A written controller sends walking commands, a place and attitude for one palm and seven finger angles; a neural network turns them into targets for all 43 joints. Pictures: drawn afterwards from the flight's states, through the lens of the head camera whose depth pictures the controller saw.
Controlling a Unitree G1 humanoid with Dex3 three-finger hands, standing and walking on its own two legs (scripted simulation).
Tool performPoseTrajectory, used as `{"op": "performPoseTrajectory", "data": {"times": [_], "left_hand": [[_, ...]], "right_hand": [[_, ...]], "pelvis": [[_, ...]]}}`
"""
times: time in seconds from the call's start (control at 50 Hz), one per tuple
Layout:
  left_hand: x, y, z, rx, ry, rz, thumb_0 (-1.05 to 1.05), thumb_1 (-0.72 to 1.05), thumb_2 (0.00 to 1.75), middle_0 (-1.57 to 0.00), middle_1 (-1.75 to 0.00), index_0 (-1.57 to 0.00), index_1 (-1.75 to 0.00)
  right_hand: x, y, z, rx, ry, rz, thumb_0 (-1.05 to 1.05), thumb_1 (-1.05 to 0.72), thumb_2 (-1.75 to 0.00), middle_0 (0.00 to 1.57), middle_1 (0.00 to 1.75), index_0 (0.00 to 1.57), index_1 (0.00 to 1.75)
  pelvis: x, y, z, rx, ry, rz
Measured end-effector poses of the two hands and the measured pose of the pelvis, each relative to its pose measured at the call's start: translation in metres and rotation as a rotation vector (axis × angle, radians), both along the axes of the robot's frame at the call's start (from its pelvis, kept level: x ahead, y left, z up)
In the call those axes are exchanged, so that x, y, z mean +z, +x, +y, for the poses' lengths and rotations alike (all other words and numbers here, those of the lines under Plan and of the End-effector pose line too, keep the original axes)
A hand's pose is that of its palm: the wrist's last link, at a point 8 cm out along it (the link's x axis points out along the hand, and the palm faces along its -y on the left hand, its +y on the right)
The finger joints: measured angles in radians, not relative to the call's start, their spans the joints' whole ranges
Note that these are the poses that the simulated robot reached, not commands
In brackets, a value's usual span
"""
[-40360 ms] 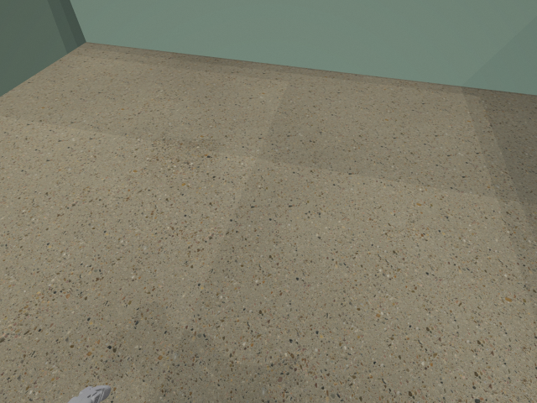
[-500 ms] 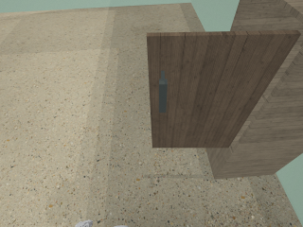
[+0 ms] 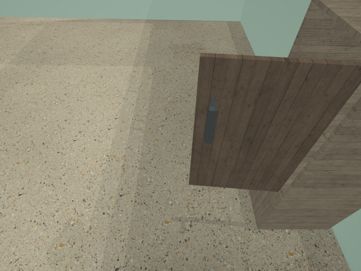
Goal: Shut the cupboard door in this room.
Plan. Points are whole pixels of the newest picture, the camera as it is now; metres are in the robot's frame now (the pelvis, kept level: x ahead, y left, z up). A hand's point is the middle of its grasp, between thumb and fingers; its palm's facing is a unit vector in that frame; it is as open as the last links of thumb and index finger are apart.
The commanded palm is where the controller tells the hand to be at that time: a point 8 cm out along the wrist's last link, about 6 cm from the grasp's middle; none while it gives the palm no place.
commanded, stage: look again from close up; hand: left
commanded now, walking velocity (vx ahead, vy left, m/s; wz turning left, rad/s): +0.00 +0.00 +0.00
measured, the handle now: (210, 119) +0.49 -0.04 +0.05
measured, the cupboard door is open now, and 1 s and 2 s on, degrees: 85 85 85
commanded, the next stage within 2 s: shuffle to correct the standing spot in 0.28 s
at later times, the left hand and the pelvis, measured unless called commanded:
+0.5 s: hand out of the picture -0.01 +0.17 -0.18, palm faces +0.03 -0.99 -0.15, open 7.4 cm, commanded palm none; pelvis +0.01 +0.01 +0.00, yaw +0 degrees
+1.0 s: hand out of the picture +0.02 +0.09 -0.18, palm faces +0.07 -0.98 -0.16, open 7.4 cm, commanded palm none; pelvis +0.02 -0.07 -0.01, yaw +1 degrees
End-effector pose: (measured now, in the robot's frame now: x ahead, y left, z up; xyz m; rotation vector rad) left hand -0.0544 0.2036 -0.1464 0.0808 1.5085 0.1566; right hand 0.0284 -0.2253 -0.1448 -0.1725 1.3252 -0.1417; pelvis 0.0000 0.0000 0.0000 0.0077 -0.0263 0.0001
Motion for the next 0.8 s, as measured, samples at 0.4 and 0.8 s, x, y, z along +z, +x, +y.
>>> {"op": "performPoseTrajectory", "data": {"times": [0.4,0.8], "left_hand": [[-0.003,0.039,0.010,-0.033,0.009,-0.079,0.01,0.91,0.90,-0.20,-0.30,-0.20,-0.30],[-0.004,0.052,-0.013,-0.038,0.024,-0.035,0.00,0.91,0.90,-0.19,-0.30,-0.20,-0.30]], "right_hand": [[-0.007,-0.058,0.042,-0.060,0.078,0.136,0.01,-0.91,-0.90,0.20,0.30,0.20,0.30],[-0.012,-0.058,-0.018,-0.106,0.008,0.164,0.01,-0.91,-0.90,0.20,0.30,0.20,0.30]], "pelvis": [[-0.001,0.005,0.009,-0.003,0.003,0.003],[-0.009,0.007,-0.028,-0.012,0.012,0.040]]}}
